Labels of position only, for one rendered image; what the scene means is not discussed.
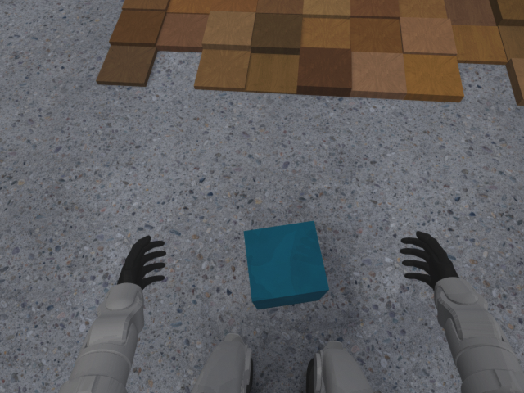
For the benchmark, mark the right robot hand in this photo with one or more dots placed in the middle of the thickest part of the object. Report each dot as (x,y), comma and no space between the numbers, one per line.
(437,264)

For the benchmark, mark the robot left shin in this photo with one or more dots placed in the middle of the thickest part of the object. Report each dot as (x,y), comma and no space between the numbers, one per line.
(235,337)

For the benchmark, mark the robot right thigh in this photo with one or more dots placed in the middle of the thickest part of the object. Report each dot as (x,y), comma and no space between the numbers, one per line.
(336,371)

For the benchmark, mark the left robot hand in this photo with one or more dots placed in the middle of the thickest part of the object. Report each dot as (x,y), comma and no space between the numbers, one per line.
(133,270)

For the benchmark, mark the carton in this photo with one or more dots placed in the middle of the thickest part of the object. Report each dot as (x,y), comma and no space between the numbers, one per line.
(285,265)

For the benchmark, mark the left robot forearm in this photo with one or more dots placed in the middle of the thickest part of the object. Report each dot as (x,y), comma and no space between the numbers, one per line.
(106,356)

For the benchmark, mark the right robot forearm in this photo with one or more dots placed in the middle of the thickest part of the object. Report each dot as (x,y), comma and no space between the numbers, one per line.
(482,354)

